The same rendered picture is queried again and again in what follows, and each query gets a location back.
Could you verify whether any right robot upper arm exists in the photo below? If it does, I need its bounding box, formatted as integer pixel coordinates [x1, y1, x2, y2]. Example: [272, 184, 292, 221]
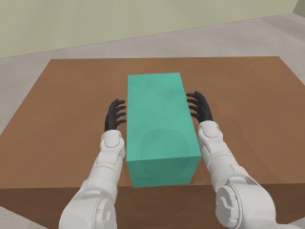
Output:
[215, 183, 302, 229]

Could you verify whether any pedestal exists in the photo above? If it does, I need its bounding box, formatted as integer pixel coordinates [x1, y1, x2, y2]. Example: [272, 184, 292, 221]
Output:
[0, 56, 305, 229]

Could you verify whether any right robot hand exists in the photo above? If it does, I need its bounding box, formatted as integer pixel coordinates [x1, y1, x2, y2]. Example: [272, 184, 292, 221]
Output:
[186, 91, 214, 124]

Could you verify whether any left robot upper arm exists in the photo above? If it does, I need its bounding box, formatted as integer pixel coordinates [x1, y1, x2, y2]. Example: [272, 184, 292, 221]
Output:
[59, 197, 117, 229]

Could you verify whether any robot left forearm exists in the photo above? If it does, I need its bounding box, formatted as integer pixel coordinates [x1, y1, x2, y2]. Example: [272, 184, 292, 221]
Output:
[58, 130, 126, 229]

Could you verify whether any left robot hand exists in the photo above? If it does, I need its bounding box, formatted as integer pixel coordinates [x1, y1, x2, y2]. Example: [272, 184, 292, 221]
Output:
[104, 98, 127, 133]

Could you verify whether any carton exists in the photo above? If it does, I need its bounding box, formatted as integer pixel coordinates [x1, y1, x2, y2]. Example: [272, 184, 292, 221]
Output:
[126, 73, 202, 188]

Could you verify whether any robot right forearm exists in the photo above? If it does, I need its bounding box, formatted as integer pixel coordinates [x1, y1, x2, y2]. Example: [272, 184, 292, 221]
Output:
[197, 120, 276, 218]

